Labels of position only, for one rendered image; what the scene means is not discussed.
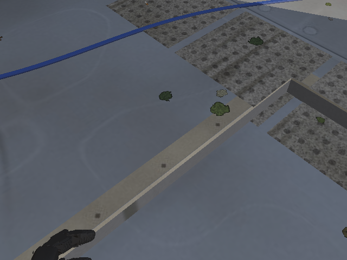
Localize robot left hand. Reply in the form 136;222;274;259
31;229;95;260

